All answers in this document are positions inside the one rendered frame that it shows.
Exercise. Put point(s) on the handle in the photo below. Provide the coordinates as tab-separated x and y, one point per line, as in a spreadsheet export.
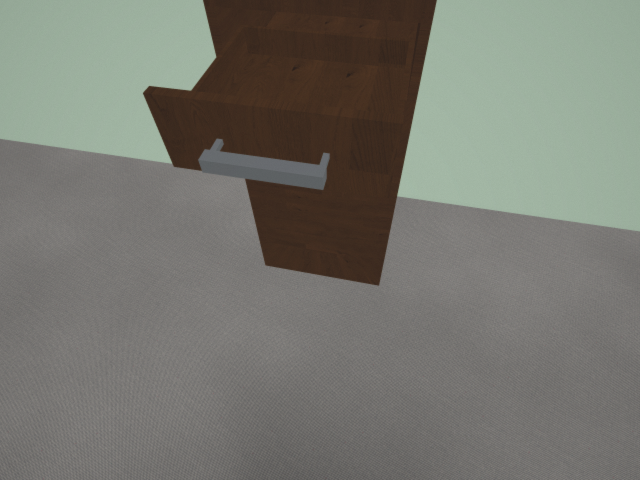
286	172

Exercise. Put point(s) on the drawer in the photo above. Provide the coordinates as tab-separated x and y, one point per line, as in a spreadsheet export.
293	95

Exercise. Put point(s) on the cabinet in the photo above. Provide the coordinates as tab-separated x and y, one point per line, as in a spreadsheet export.
327	232

